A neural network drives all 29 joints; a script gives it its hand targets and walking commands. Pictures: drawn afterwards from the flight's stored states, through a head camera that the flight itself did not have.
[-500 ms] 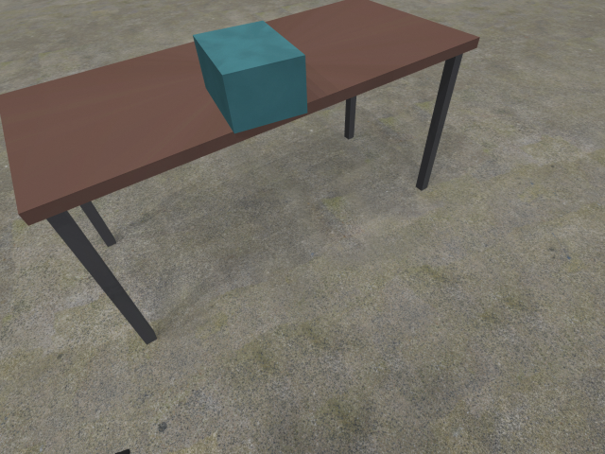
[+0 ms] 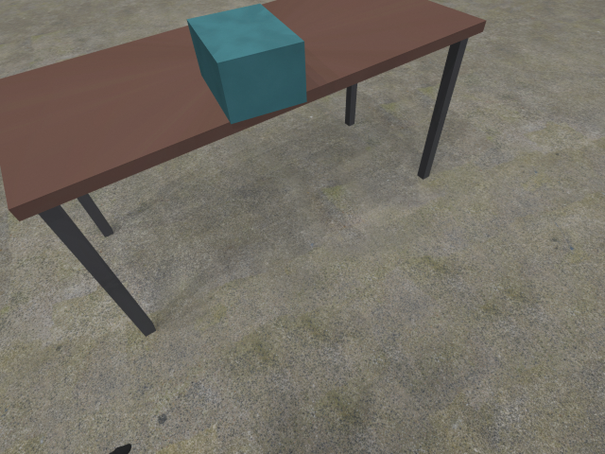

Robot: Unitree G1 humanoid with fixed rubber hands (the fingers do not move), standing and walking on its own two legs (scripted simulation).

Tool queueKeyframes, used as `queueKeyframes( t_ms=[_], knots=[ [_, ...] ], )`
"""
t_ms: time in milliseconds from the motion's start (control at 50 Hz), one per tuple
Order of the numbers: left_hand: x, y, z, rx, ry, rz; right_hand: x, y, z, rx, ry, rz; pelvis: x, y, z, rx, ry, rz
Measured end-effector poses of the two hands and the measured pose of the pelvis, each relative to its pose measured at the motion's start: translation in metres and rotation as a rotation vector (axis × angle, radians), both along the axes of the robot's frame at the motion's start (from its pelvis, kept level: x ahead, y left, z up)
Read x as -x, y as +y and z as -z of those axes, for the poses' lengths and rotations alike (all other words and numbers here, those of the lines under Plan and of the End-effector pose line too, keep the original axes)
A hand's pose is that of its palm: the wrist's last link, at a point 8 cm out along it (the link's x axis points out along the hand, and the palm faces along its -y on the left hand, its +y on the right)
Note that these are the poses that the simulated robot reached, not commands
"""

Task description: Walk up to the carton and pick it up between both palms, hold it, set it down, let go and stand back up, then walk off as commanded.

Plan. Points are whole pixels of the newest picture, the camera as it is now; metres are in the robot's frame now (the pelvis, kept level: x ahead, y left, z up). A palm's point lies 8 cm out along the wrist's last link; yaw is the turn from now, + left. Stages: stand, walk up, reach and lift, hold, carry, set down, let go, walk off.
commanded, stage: stand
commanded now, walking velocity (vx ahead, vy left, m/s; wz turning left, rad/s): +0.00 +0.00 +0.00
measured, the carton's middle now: (246, 60) +1.05 +0.17 +0.03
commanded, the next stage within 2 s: none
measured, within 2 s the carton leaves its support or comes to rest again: neither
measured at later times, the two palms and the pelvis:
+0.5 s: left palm out of the picture +0.11 +0.30 -0.09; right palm out of the picture +0.09 -0.29 -0.12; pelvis +0.00 +0.00 +0.00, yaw +0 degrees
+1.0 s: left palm out of the picture +0.11 +0.30 -0.10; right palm out of the picture +0.09 -0.29 -0.12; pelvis +0.01 +0.00 +0.00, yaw +0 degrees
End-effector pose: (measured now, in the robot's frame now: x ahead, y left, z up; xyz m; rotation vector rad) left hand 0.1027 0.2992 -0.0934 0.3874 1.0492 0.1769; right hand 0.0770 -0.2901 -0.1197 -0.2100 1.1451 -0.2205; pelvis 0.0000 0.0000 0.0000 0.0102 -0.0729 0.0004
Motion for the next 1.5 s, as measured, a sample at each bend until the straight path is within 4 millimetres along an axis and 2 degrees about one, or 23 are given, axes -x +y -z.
queueKeyframes(
  t_ms=[180,1500],
  knots=[
    [-0.005,-0.001,-0.001,-0.001,-0.007,0.002,-0.008,0.0,-0.001,-0.001,-0.013,-0.004,-0.001,-0.001,0.0,-0.001,0.002,0.0],
    [-0.015,0.0,0.004,0.018,-0.003,0.001,-0.018,0.0,-0.007,0.017,-0.006,-0.002,-0.011,0.002,-0.001,0.003,0.016,-0.001]
  ],
)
